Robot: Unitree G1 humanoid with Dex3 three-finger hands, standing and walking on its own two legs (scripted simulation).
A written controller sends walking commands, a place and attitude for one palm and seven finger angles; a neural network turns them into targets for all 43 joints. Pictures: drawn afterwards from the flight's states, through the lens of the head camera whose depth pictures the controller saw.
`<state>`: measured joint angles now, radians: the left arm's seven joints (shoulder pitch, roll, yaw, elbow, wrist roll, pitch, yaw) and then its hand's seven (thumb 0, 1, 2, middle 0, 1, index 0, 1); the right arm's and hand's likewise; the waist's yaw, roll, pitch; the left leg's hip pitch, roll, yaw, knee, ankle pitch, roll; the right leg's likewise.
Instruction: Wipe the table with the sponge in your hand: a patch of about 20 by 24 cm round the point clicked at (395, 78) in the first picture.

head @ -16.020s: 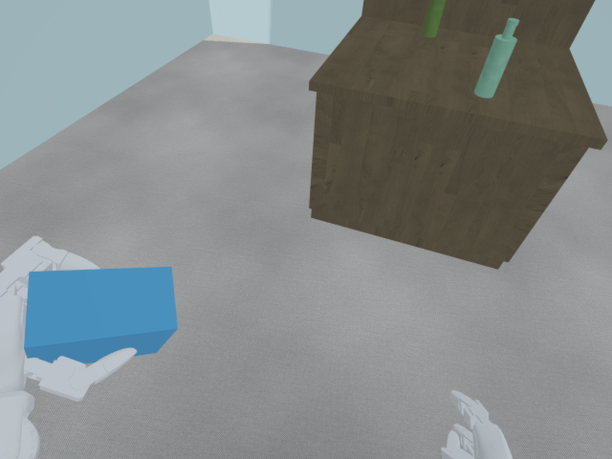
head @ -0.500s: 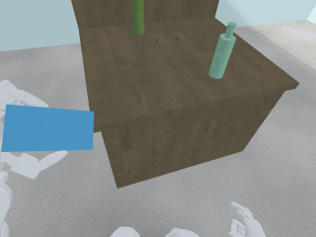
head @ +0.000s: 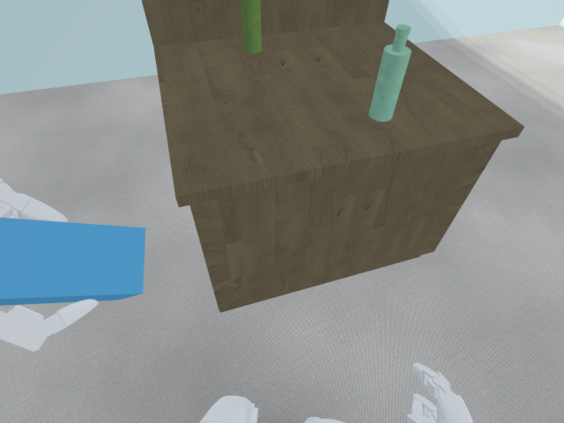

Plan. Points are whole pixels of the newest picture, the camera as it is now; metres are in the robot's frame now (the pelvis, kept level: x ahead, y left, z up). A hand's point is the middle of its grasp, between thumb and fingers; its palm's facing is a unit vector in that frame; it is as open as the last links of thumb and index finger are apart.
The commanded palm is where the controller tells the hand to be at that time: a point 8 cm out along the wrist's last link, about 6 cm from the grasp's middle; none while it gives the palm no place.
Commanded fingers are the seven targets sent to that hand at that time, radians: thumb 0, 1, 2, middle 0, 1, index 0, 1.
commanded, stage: come to a stop and stand still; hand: left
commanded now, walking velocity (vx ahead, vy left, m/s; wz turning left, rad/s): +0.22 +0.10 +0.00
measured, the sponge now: (89, 266) +0.24 +0.21 +0.18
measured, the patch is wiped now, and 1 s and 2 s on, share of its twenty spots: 0.00 0.00 0.00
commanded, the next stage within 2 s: look again from close up in 0.02 s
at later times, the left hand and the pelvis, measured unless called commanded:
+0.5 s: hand (44, 321) +0.17 +0.20 +0.21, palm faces +0.45 -0.73 -0.52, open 10.6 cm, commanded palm +0.11 +0.23 +0.21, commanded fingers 0.00 0.10 1.30 -1.20 -1.60 -1.20 -1.60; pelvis -0.04 -0.05 +0.01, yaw +3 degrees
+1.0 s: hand (192, 245) +0.24 +0.10 +0.22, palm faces +0.38 -0.74 -0.56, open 10.6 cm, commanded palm +0.18 +0.12 +0.21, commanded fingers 0.00 0.10 1.30 -1.20 -1.60 -1.20 -1.60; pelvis +0.00 -0.15 +0.01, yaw -4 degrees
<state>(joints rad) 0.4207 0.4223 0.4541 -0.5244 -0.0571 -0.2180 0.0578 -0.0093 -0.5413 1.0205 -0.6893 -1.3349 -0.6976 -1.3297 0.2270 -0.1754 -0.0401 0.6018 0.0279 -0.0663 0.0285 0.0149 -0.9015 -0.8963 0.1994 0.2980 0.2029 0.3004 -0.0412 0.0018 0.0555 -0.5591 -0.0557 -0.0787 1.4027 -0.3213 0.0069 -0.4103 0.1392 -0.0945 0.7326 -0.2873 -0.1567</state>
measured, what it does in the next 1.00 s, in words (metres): steps to the right: left foot, then right foot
